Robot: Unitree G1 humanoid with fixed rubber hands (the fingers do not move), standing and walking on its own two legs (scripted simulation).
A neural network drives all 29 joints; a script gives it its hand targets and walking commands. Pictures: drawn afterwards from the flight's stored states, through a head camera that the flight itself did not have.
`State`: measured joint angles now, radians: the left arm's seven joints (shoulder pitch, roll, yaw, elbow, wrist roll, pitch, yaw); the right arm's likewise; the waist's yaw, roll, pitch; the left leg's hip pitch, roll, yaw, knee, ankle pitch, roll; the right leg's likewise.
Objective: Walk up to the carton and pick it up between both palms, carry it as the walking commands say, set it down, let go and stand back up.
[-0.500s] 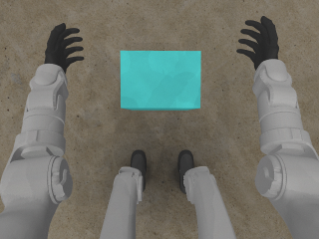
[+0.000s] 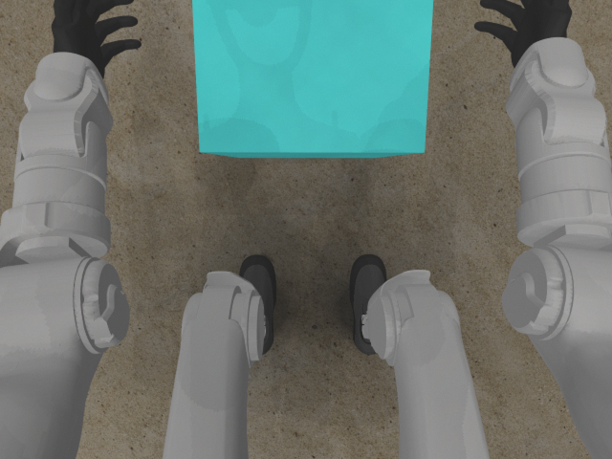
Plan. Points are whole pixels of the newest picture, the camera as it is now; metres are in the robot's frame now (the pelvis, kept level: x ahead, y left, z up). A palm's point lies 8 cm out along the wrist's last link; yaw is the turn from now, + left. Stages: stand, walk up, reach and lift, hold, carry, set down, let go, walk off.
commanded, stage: reach and lift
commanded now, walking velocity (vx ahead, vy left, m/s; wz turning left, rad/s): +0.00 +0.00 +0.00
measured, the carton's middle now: (309, 93) +0.52 +0.02 -0.35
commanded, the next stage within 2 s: none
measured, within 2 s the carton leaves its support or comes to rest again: neither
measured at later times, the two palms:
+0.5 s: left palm (141, 91) +0.51 +0.24 -0.29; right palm (463, 79) +0.53 -0.19 -0.29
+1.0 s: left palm (137, 70) +0.53 +0.23 -0.26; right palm (463, 60) +0.55 -0.17 -0.26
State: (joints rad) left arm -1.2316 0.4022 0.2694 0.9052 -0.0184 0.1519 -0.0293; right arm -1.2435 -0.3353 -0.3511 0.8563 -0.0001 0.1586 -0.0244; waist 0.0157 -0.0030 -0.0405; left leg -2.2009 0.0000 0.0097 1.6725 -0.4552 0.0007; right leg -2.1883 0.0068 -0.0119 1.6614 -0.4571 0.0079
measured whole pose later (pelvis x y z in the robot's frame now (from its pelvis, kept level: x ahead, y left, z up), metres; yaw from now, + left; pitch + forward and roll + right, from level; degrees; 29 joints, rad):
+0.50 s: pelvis -0.03 +0.00 -0.09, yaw +1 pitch +41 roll +0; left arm -1.45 0.46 0.24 1.01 -0.13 0.12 0.02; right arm -1.47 -0.39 -0.26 0.96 0.09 0.13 -0.08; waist 0.02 0.00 0.40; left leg -2.25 0.00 0.01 2.03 -0.49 0.00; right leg -2.25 0.00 -0.01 2.03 -0.50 0.00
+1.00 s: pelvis -0.03 +0.00 -0.10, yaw +1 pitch +37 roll -1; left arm -1.52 0.47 0.14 1.13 -0.21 0.11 0.04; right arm -1.52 -0.38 -0.19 1.07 0.16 0.12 -0.11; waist 0.02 0.00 0.40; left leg -2.21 0.00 0.02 2.09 -0.53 0.01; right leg -2.20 0.01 -0.01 2.08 -0.53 0.00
